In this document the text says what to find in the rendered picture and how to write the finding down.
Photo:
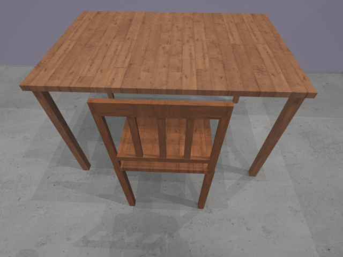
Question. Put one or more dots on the chair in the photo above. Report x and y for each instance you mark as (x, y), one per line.
(163, 136)

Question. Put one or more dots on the table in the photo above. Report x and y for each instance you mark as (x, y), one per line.
(171, 53)

